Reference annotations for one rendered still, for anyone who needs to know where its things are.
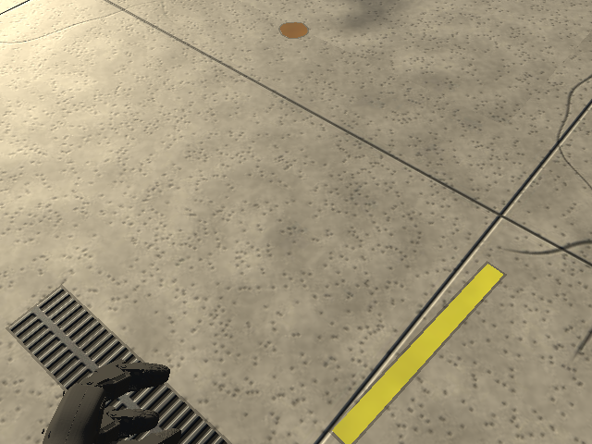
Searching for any left robot hand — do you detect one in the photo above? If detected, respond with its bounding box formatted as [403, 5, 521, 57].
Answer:
[42, 359, 181, 444]

